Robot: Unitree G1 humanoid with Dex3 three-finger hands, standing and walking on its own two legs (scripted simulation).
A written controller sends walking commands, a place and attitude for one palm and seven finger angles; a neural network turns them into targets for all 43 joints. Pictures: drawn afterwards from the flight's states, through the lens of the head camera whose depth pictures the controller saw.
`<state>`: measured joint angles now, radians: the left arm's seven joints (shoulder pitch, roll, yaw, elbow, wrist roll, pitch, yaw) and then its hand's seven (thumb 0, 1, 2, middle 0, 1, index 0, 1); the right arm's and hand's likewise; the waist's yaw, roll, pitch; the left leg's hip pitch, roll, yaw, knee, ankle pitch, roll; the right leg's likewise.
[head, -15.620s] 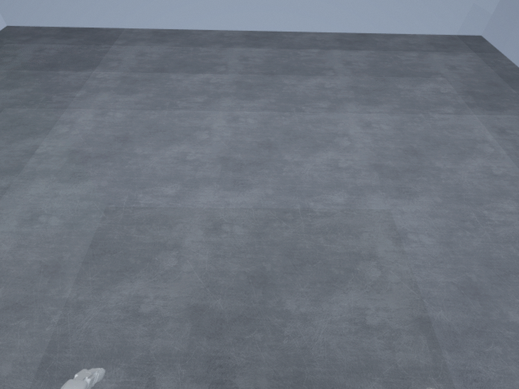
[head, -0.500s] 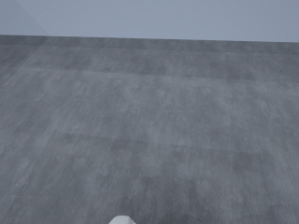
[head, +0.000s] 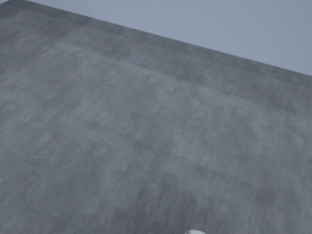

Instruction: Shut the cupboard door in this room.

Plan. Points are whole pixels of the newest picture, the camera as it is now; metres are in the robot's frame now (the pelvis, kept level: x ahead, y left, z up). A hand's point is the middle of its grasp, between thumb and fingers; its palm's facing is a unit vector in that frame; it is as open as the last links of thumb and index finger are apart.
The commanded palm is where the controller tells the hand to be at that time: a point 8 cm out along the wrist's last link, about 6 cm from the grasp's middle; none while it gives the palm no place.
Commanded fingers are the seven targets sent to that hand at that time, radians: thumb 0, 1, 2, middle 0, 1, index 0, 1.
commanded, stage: turn or walk to find it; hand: left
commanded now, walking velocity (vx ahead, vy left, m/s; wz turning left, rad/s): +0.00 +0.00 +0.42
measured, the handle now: out of the picture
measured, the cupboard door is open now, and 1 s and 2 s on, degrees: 85 85 85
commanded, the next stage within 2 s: none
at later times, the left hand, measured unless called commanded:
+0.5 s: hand out of the picture +0.02 +0.14 -0.15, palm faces +0.23 -0.93 -0.27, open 7.4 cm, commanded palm none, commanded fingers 0.00 0.90 0.90 -0.20 -0.30 -0.20 -0.30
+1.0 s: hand out of the picture -0.10 +0.21 -0.17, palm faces +0.47 -0.85 -0.24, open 7.4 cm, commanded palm none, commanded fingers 0.00 0.90 0.90 -0.20 -0.30 -0.20 -0.30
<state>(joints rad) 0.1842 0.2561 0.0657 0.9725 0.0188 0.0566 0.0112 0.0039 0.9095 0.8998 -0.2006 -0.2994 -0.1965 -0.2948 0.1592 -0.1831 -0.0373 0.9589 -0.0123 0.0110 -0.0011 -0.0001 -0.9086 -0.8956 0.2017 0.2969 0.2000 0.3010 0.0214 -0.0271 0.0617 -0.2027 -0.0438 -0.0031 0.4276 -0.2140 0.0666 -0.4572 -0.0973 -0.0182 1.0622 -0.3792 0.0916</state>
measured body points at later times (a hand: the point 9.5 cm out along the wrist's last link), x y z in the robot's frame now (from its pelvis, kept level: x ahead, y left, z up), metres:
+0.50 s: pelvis -0.02 -0.06 +0.00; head +0.01 -0.09 +0.45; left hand +0.01 +0.19 -0.13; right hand +0.04 -0.32 -0.17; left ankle -0.09 +0.09 -0.65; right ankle -0.01 -0.15 -0.74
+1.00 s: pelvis -0.05 -0.01 +0.00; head -0.03 +0.02 +0.45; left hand -0.12 +0.25 -0.16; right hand +0.15 -0.19 -0.13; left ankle -0.10 +0.07 -0.74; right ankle +0.00 -0.16 -0.66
